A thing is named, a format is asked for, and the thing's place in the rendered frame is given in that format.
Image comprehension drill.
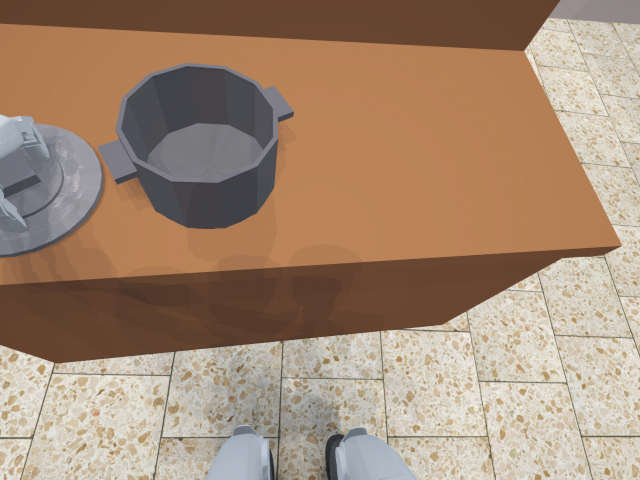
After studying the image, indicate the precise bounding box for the robot thigh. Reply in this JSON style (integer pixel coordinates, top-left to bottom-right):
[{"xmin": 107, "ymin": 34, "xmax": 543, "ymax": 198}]
[
  {"xmin": 335, "ymin": 435, "xmax": 418, "ymax": 480},
  {"xmin": 205, "ymin": 434, "xmax": 270, "ymax": 480}
]

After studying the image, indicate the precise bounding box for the table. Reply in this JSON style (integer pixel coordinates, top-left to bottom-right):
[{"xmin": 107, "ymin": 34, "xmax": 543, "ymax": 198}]
[{"xmin": 0, "ymin": 0, "xmax": 622, "ymax": 364}]

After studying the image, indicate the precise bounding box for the lid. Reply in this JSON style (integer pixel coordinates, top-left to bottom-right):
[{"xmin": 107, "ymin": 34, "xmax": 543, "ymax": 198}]
[{"xmin": 0, "ymin": 123, "xmax": 104, "ymax": 258}]

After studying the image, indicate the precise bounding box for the left robot thigh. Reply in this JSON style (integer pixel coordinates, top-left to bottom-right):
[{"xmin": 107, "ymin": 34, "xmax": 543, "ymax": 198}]
[{"xmin": 205, "ymin": 434, "xmax": 270, "ymax": 480}]

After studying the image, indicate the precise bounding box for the pot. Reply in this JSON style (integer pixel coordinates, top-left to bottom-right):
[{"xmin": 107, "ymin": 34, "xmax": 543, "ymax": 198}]
[{"xmin": 97, "ymin": 63, "xmax": 294, "ymax": 229}]

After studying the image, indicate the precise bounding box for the knob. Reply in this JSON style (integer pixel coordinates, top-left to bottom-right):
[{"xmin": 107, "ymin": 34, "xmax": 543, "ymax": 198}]
[{"xmin": 0, "ymin": 148, "xmax": 42, "ymax": 198}]

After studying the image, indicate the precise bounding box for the left robot hand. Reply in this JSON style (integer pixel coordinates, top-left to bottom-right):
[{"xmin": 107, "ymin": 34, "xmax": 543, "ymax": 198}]
[{"xmin": 0, "ymin": 114, "xmax": 49, "ymax": 232}]

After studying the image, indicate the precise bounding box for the right robot thigh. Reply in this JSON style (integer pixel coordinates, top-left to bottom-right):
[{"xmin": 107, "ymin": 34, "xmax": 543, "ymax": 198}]
[{"xmin": 335, "ymin": 435, "xmax": 418, "ymax": 480}]

